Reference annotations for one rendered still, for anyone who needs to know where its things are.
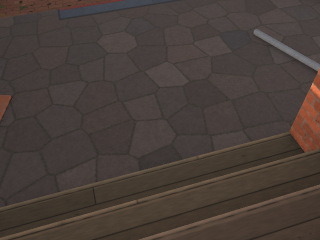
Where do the stairs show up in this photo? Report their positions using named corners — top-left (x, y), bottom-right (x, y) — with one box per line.
top-left (0, 132), bottom-right (320, 240)

